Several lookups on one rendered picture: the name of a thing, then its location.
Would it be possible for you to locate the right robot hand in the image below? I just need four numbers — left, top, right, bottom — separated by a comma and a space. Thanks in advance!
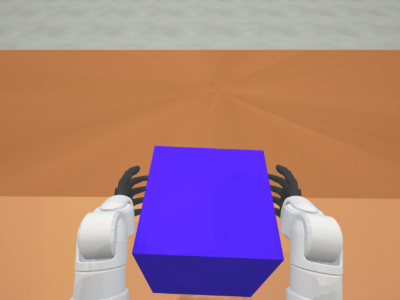
268, 165, 301, 217

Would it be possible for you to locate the left robot hand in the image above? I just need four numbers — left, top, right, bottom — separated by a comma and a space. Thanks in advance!
114, 166, 148, 217

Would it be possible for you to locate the right robot forearm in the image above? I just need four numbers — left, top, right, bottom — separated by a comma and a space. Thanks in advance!
280, 196, 343, 300

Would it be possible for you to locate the left robot forearm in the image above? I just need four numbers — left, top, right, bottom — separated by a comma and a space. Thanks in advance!
69, 195, 135, 300

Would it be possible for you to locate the carton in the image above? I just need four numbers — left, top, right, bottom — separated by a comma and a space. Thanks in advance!
132, 146, 284, 297

